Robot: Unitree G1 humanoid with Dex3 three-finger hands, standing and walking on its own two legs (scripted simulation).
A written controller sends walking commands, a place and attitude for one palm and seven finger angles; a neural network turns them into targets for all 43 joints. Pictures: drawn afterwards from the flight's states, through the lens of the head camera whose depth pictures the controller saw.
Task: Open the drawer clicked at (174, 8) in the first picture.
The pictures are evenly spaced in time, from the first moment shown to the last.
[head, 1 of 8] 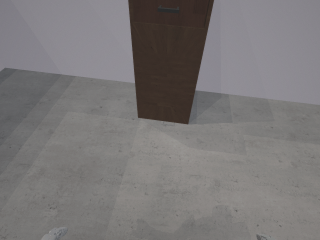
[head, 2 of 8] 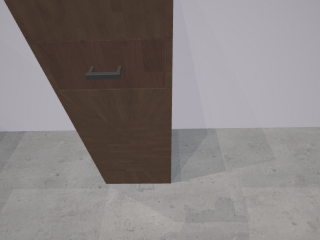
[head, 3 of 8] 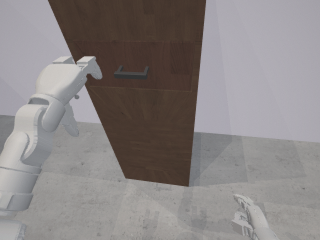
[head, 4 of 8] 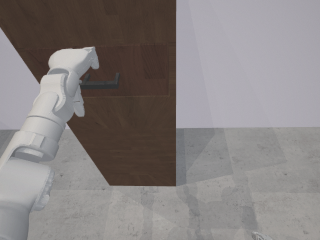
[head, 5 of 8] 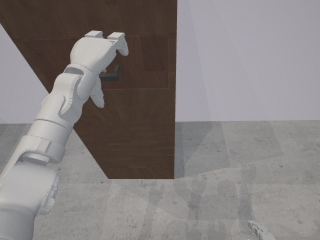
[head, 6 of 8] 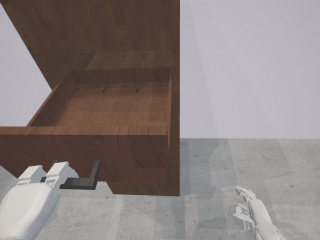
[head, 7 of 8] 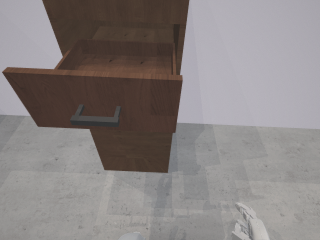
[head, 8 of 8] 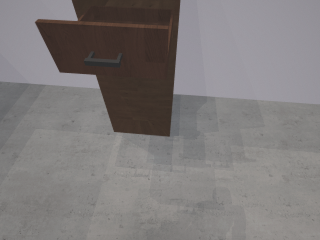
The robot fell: no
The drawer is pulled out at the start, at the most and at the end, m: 0.00 0.30 0.30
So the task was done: yes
